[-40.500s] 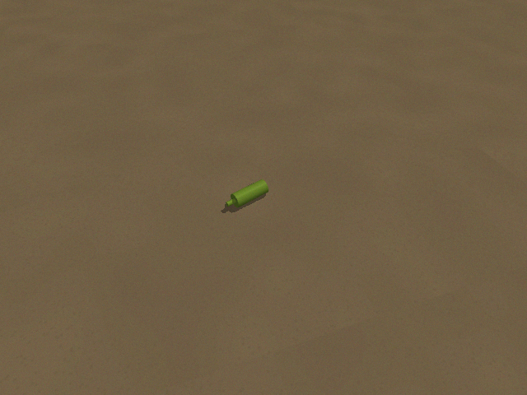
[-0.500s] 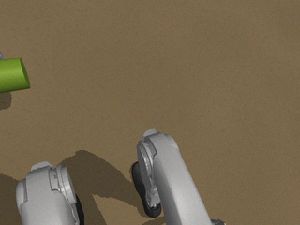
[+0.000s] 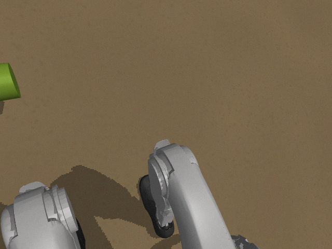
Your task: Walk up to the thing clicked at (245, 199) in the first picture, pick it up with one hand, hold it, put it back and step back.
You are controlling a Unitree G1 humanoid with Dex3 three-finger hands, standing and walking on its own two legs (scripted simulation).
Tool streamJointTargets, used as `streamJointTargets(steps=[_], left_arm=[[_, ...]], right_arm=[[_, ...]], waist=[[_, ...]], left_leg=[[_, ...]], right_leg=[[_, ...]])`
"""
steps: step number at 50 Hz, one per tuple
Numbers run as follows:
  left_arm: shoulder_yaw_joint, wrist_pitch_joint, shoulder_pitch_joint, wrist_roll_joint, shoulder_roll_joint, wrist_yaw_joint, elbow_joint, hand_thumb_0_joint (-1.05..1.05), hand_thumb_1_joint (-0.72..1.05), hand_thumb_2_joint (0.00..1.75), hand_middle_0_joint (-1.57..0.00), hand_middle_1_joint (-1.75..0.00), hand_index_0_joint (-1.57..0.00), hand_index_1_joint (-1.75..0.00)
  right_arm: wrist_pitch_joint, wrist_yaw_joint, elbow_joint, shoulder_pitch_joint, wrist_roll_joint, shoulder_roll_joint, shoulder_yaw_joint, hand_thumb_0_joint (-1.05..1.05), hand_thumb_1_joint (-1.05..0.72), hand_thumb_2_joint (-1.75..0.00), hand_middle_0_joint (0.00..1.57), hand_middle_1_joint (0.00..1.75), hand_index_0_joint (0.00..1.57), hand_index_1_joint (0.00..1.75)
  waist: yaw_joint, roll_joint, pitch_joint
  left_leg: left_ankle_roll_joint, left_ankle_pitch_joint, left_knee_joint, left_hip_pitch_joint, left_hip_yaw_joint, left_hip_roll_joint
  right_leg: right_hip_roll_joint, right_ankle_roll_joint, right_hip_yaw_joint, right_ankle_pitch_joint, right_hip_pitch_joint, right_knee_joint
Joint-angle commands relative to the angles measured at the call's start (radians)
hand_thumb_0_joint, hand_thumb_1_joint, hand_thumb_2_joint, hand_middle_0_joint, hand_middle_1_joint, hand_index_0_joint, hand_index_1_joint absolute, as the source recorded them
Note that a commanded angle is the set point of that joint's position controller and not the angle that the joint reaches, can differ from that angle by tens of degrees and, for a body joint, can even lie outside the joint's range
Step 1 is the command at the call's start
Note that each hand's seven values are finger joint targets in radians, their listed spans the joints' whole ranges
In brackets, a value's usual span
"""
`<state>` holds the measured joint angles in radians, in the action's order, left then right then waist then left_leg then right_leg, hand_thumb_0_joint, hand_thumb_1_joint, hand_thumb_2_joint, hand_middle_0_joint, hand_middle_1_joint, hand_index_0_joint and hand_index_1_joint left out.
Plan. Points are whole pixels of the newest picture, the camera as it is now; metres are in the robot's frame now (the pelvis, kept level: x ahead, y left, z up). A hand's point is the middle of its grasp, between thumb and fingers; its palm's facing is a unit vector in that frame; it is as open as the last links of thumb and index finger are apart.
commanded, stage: lower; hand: left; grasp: from above
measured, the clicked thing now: out of the picture +0.53 +0.32 -0.20
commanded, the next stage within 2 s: rest in 0.10 s
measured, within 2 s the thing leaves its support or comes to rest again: rests again in 1.48 s
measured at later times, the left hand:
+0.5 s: hand out of the picture +0.54 +0.27 -0.21, palm faces -0.46 -0.08 -0.88, open 10.8 cm
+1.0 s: hand out of the picture +0.54 +0.27 -0.23, palm faces -0.46 -0.08 -0.88, open 10.8 cm
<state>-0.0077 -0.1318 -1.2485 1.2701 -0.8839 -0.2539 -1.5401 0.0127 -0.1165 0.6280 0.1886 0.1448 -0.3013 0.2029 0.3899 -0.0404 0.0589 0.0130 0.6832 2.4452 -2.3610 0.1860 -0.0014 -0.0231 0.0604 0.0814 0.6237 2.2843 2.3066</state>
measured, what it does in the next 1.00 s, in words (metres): stands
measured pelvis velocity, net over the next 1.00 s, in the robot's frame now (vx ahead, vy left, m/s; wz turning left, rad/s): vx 0.00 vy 0.01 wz -0.07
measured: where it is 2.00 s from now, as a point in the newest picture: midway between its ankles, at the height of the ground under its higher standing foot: (121, 237)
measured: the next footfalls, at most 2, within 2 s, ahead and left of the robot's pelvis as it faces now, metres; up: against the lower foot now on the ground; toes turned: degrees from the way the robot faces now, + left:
none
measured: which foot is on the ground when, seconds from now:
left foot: down 0.00-1.00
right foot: down 0.00-1.00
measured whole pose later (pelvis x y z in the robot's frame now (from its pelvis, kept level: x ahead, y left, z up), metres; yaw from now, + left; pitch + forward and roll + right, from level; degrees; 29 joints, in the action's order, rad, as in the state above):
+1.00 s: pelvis +0.00 +0.01 -0.01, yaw -4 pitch +32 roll -15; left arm 0.01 -0.13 -1.27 1.29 -1.03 -0.39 -1.63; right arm -0.08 -0.14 0.59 0.18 0.19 -0.33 0.32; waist 0.47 -0.10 0.15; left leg 0.00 0.71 2.50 -2.38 0.24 0.01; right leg -0.04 0.07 0.13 0.63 2.27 2.31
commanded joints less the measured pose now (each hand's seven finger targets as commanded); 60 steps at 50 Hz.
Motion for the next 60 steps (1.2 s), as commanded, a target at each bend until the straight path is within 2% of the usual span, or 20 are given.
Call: streamJointTargets(steps=[1,3,6,8,9,12,17,18,19,24,27,32,33,35,36,46,48,52,59,60], left_arm=[[0.022,-0.015,-0.412,0.005,-0.226,-0.065,0.174,0.0,0.7,0.93,-0.98,-0.94,-1.01,-0.9],[0.021,-0.018,-0.406,0.008,-0.223,-0.08,0.159,0.0,0.71,0.96,-0.99,-0.96,-1.02,-0.93],[0.028,-0.016,-0.431,0.025,-0.247,-0.104,0.183,0.0,0.75,0.97,-1.02,-0.96,-1.05,-0.93],[0.03,-0.008,-0.405,0.025,-0.243,-0.118,0.152,0.0,0.76,0.98,-1.01,-0.99,-1.04,-0.95],[0.031,-0.004,-0.397,0.024,-0.234,-0.124,0.146,0.0,0.74,0.99,-1.0,-0.98,-1.04,-0.95],[0.032,0.009,-0.391,0.024,-0.249,-0.135,0.13,0.0,0.65,0.95,-0.93,-0.93,-0.97,-0.9],[0.025,0.023,-0.37,0.013,-0.25,-0.138,0.103,0.0,0.59,0.91,-0.88,-0.91,-0.92,-0.87],[0.019,0.027,-0.345,0.011,-0.232,-0.134,0.065,0.0,0.58,0.89,-0.88,-0.9,-0.91,-0.86],[0.032,0.021,-0.369,0.011,-0.258,-0.134,0.099,0.0,0.58,0.91,-0.88,-0.91,-0.91,-0.87],[0.015,0.012,-0.358,0.011,-0.259,-0.135,0.084,0.0,0.55,0.9,-0.85,-0.92,-0.89,-0.88],[0.025,0.005,-0.368,0.014,-0.29,-0.147,0.116,0.0,0.55,0.9,-0.87,-0.9,-0.9,-0.86],[0.052,0.001,-0.363,0.021,-0.311,-0.165,0.108,0.0,0.55,0.91,-0.87,-0.89,-0.89,-0.86],[0.021,0.001,-0.372,0.025,-0.283,-0.164,0.108,0.0,0.53,0.9,-0.84,-0.9,-0.87,-0.87],[0.039,0.003,-0.362,0.027,-0.306,-0.174,0.106,0.0,0.52,0.87,-0.83,-0.91,-0.87,-0.87],[0.031,0.005,-0.366,0.027,-0.304,-0.178,0.11,0.0,0.51,0.87,-0.83,-0.88,-0.86,-0.84],[0.03,0.006,-0.341,0.016,-0.306,-0.178,0.055,0.0,0.5,0.84,-0.83,-0.86,-0.86,-0.83],[0.004,0.003,-0.358,0.013,-0.296,-0.179,0.064,0.0,0.48,0.84,-0.81,-0.86,-0.84,-0.83],[0.031,-0.005,-0.351,0.005,-0.337,-0.186,0.06,0.0,0.46,0.78,-0.79,-0.83,-0.83,-0.8],[0.015,-0.004,-0.345,0.011,-0.331,-0.202,0.041,0.0,0.45,0.79,-0.79,-0.81,-0.82,-0.78],[0.035,-0.007,-0.359,0.013,-0.369,-0.206,0.068,0.0,0.45,0.77,-0.79,-0.8,-0.82,-0.77]], right_arm=[[-0.003,0.01,0.013,0.236,0.01,-0.29,-0.07,0.0,-0.91,-0.9,0.2,0.3,0.2,0.3],[-0.009,0.009,0.009,0.237,0.017,-0.295,-0.063,0.0,-0.91,-0.9,0.2,0.3,0.2,0.3],[-0.02,0.009,0.011,0.24,0.017,-0.298,-0.057,0.0,-0.91,-0.9,0.2,0.3,0.2,0.3],[-0.028,0.005,0.013,0.236,0.02,-0.299,-0.054,0.0,-0.91,-0.9,0.2,0.3,0.2,0.3],[-0.031,0.002,0.013,0.243,0.023,-0.301,-0.05,0.0,-0.91,-0.9,0.2,0.3,0.2,0.3],[-0.039,-0.002,0.014,0.245,0.019,-0.306,-0.046,0.0,-0.9,-0.9,0.2,0.3,0.2,0.3],[-0.048,-0.006,0.007,0.245,0.022,-0.318,-0.03,0.0,-0.9,-0.89,0.2,0.3,0.2,0.3],[-0.051,-0.006,0.005,0.243,0.021,-0.324,-0.03,0.0,-0.9,-0.89,0.2,0.3,0.2,0.3],[-0.053,-0.006,-0.001,0.244,0.024,-0.326,-0.027,0.0,-0.9,-0.89,0.2,0.3,0.2,0.3],[-0.061,-0.007,-0.006,0.231,0.026,-0.323,-0.014,0.0,-0.9,-0.9,0.2,0.3,0.2,0.3],[-0.067,-0.004,-0.006,0.232,0.028,-0.327,-0.008,0.0,-0.9,-0.9,0.2,0.3,0.2,0.3],[-0.072,-0.006,-0.01,0.231,0.035,-0.345,-0.005,0.0,-0.9,-0.9,0.2,0.3,0.2,0.3],[-0.075,-0.007,-0.016,0.221,0.037,-0.338,0.003,0.0,-0.9,-0.9,0.2,0.3,0.2,0.3],[-0.081,-0.009,-0.01,0.23,0.039,-0.343,0.001,0.0,-0.9,-0.9,0.2,0.3,0.2,0.3],[-0.082,-0.008,-0.011,0.226,0.04,-0.339,0.003,0.0,-0.9,-0.9,0.2,0.3,0.2,0.3],[-0.087,-0.011,-0.01,0.213,0.047,-0.346,0.031,0.0,-0.9,-0.9,0.2,0.3,0.2,0.3],[-0.089,-0.009,-0.017,0.201,0.046,-0.355,0.024,0.0,-0.9,-0.9,0.2,0.3,0.2,0.3],[-0.092,-0.009,-0.005,0.207,0.048,-0.347,0.043,0.0,-0.9,-0.9,0.2,0.3,0.2,0.3],[-0.099,-0.006,-0.012,0.192,0.047,-0.36,0.045,0.0,-0.9,-0.9,0.2,0.3,0.2,0.3],[-0.099,-0.004,-0.002,0.193,0.048,-0.356,0.053,0.0,-0.9,-0.9,0.2,0.3,0.2,0.3]], waist=[[0.044,0.468,-0.698],[0.059,0.461,-0.688],[0.057,0.511,-0.726],[0.06,0.508,-0.696],[0.072,0.507,-0.695],[0.064,0.507,-0.695],[0.083,0.496,-0.675],[0.087,0.478,-0.625],[0.095,0.481,-0.629],[0.094,0.486,-0.636],[0.092,0.503,-0.667],[0.115,0.534,-0.619],[0.116,0.54,-0.624],[0.124,0.538,-0.619],[0.111,0.546,-0.64],[0.148,0.507,-0.563],[0.138,0.523,-0.581],[0.142,0.525,-0.581],[0.15,0.533,-0.554],[0.145,0.548,-0.566]], left_leg=[[-0.021,-0.189,-0.249,0.519,-0.105,0.008],[-0.023,-0.184,-0.232,0.508,-0.105,0.01],[-0.021,-0.213,-0.227,0.549,-0.103,0.014],[-0.021,-0.211,-0.226,0.54,-0.099,0.016],[-0.02,-0.227,-0.222,0.534,-0.099,0.016],[-0.022,-0.251,-0.219,0.531,-0.096,0.017],[-0.022,-0.255,-0.217,0.518,-0.082,0.021],[-0.02,-0.25,-0.213,0.501,-0.079,0.02],[-0.021,-0.241,-0.212,0.495,-0.078,0.021],[-0.023,-0.217,-0.209,0.496,-0.073,0.025],[-0.022,-0.244,-0.202,0.517,-0.074,0.028],[-0.009,-0.268,-0.209,0.548,-0.053,0.034],[-0.012,-0.268,-0.199,0.548,-0.057,0.033],[-0.014,-0.28,-0.196,0.544,-0.059,0.035],[-0.013,-0.282,-0.198,0.552,-0.06,0.034],[-0.018,-0.246,-0.189,0.5,-0.046,0.039],[-0.016,-0.241,-0.197,0.516,-0.046,0.041],[-0.015,-0.232,-0.201,0.506,-0.037,0.045],[-0.014,-0.228,-0.196,0.515,-0.03,0.048],[-0.012,-0.234,-0.196,0.524,-0.029,0.051]], right_leg=[[-0.035,-0.098,0.122,-0.194,-0.383,-0.185],[-0.037,-0.097,0.125,-0.195,-0.393,-0.189],[-0.038,-0.095,0.127,-0.228,-0.39,-0.177],[-0.038,-0.096,0.131,-0.228,-0.378,-0.175],[-0.037,-0.093,0.133,-0.245,-0.398,-0.175],[-0.04,-0.096,0.133,-0.266,-0.397,-0.169],[-0.042,-0.093,0.144,-0.27,-0.408,-0.167],[-0.04,-0.099,0.147,-0.259,-0.377,-0.164],[-0.041,-0.098,0.149,-0.251,-0.39,-0.17],[-0.049,-0.095,0.15,-0.239,-0.409,-0.169],[-0.048,-0.09,0.148,-0.268,-0.436,-0.167],[-0.047,-0.099,0.166,-0.272,-0.39,-0.158],[-0.049,-0.098,0.163,-0.275,-0.395,-0.159],[-0.048,-0.092,0.162,-0.295,-0.418,-0.16],[-0.048,-0.091,0.161,-0.298,-0.42,-0.161],[-0.045,-0.089,0.172,-0.276,-0.403,-0.164],[-0.051,-0.089,0.17,-0.269,-0.411,-0.165],[-0.049,-0.087,0.175,-0.268,-0.421,-0.165],[-0.05,-0.087,0.177,-0.265,-0.394,-0.162],[-0.049,-0.087,0.177,-0.266,-0.394,-0.164]])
